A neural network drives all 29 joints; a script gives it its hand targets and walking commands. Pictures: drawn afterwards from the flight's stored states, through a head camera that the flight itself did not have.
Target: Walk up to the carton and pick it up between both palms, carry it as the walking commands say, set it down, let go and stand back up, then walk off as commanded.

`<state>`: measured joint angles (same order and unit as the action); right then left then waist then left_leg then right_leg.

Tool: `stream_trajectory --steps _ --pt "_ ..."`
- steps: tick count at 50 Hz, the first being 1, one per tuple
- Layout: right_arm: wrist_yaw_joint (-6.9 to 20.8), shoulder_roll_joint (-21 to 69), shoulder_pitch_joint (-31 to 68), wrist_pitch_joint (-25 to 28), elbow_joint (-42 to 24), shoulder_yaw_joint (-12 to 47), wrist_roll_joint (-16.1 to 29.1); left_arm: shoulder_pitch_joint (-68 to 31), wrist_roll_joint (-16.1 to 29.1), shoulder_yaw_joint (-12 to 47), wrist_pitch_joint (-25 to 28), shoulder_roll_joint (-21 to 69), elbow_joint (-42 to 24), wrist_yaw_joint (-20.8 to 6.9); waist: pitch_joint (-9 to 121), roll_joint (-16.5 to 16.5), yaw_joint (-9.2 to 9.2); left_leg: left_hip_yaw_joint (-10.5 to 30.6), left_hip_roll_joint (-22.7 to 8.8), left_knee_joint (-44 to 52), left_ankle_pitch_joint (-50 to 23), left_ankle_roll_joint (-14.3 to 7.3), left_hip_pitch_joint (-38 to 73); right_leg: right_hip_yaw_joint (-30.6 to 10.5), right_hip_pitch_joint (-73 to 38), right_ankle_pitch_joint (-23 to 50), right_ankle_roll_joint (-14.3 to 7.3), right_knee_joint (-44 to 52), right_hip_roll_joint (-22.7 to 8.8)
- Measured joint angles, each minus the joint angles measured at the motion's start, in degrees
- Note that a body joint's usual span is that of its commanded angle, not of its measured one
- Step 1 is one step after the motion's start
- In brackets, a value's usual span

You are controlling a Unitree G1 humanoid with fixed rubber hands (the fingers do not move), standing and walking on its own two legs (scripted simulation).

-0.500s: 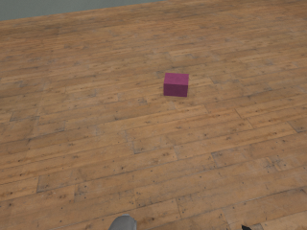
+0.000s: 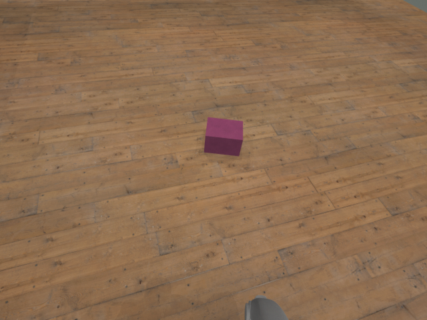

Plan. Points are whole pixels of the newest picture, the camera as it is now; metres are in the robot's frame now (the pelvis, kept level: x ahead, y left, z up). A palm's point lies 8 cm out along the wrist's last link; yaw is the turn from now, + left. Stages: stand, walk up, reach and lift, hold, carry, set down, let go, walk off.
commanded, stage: walk up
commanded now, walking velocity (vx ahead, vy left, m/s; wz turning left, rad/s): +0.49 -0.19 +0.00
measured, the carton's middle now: (223, 136) +1.25 -0.15 -0.71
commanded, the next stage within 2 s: none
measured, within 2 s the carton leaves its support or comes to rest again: neither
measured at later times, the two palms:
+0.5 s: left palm (125, 302) +0.19 +0.17 -0.12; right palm (328, 231) +0.35 -0.31 -0.14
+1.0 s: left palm (129, 161) +0.57 +0.23 -0.15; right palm (304, 198) +0.43 -0.26 -0.11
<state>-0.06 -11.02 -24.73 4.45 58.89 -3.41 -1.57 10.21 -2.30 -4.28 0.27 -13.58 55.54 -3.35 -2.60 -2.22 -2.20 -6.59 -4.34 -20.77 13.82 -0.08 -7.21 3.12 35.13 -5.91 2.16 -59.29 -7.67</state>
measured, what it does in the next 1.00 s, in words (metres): walks ahead: right foot, then left foot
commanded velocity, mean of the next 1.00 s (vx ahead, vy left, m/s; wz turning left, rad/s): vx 0.50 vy -0.04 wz -0.01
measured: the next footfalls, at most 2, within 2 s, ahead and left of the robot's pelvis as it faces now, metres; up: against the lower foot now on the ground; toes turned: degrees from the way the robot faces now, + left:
right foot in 0.22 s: +0.28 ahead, -0.19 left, +0.00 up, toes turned -8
left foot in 0.72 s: +0.52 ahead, +0.09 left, +0.00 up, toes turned +9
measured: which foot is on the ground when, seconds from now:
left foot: down 0.00-0.22, up 0.24-0.70, down 0.72-1.00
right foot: up 0.00-0.20, down 0.22-0.72, up 0.74-1.00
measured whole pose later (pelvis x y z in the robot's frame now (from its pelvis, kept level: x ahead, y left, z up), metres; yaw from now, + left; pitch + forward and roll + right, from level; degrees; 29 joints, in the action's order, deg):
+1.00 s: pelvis +0.50 -0.01 +0.00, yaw +0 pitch +1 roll -3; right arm -0.2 -10.3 -25.2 4.9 60.9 -3.1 -1.6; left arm 10.8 -2.5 -4.1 0.1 -14.3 56.8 -2.4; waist -2.2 -2.3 -2.8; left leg -7.8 -4.6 -20.5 13.0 -1.0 -8.1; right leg 3.1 33.9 -7.2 2.3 -60.2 -6.9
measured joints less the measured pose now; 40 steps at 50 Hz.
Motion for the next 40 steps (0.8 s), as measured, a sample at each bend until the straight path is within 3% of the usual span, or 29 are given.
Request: stream_trajectory --steps 5,9,11,13,15,18,25,31,35,36,38,40 --pt "-0.3 1.3 -3.3 0.0 0.8 0.1 0.1 -5.3 0.6 0.7 -0.3 1.3 -2.0 -1.4 -1.0 0.7 -2.29 -0.1 -1.0 4.2 2.0 2.2 6.9 1.7 -1.3 4.3 -0.1 18.2 0.4" --pt "-0.2 1.1 -4.2 -0.4 1.2 -0.3 0.2 -8.5 0.4 1.2 0.8 2.6 -3.2 -1.3 -1.0 2.0 -3.26 -0.3 -2.2 3.6 6.2 4.4 10.4 3.3 -6.1 0.8 -1.2 26.5 2.1" --pt "0.0 1.0 -4.7 -0.6 1.5 -0.2 0.3 -8.9 0.1 1.2 2.4 2.5 -3.8 -0.3 -0.4 2.2 -2.87 0.4 -3.0 -5.3 11.8 3.8 8.1 4.1 -10.3 -0.7 -2.4 29.8 2.8" --pt "0.0 0.4 -2.0 -0.9 1.2 -0.3 0.4 -8.0 0.0 0.9 3.6 2.6 -3.2 0.9 -1.1 3.5 -1.79 3.8 -3.1 -25.2 15.8 1.7 0.2 4.6 -9.1 -2.4 -3.6 24.4 3.5" --pt "0.0 -0.1 1.6 -0.7 0.2 -0.7 0.2 -4.9 0.1 0.7 3.7 2.6 -1.8 1.5 -1.2 3.9 -0.61 5.5 -1.5 -41.1 12.1 0.4 -7.9 4.7 -11.2 -5.6 -3.9 24.3 3.8" --pt "0.4 -1.2 6.6 -0.9 -1.0 -1.1 0.0 1.0 0.3 0.5 4.1 2.5 0.6 2.2 -0.7 4.5 1.9 4.0 -1.4 -48.4 3.9 0.4 -16.7 4.6 -16.6 -5.8 -3.3 29.4 4.1" --pt "2.2 -2.2 15.7 -4.2 -3.7 -1.1 -0.2 14.3 0.4 1.4 5.2 3.1 5.1 3.0 0.3 4.4 5.64 3.2 -2.4 -37.5 -6.4 1.8 -26.9 3.9 -27.3 -6.8 -2.5 38.8 3.8" --pt "3.2 -0.3 21.7 -4.0 -6.3 0.0 -0.3 18.8 0.8 1.8 4.9 4.3 7.6 3.2 -0.8 3.4 6.5 1.4 -2.2 -18.0 -9.1 1.9 -24.6 4.4 -35.1 -9.7 -0.6 43.1 3.4" --pt "2.6 0.3 23.5 -2.4 -7.3 0.3 -0.6 18.7 1.0 2.0 4.2 4.0 8.6 3.5 -0.6 2.4 7.01 -1.0 -0.8 -10.6 -5.7 1.3 -18.2 4.2 -37.2 -15.6 1.4 39.1 2.8" --pt "2.1 0.0 23.6 -1.5 -7.2 0.3 -0.8 18.7 1.1 2.1 4.0 4.0 8.8 3.6 -0.4 2.3 6.83 -1.4 -0.6 -9.3 -5.4 0.5 -16.5 3.8 -35.6 -18.5 1.1 34.0 2.4" --pt "1.1 0.1 22.4 -0.5 -6.6 0.2 -1.1 15.9 1.0 1.8 3.2 3.0 8.4 3.6 -1.1 0.9 5.96 -1.8 -0.1 -13.9 -3.3 -1.5 -17.4 -0.4 -28.0 -22.1 -0.5 14.7 3.1" --pt "0.6 -0.2 18.8 -0.6 -5.1 0.1 -0.7 12.9 1.0 1.2 2.9 1.8 7.2 3.3 -0.8 0.2 5.21 -1.8 -0.3 -13.4 -1.4 -2.3 -15.3 -2.1 -20.5 -18.4 -1.3 -0.2 4.5"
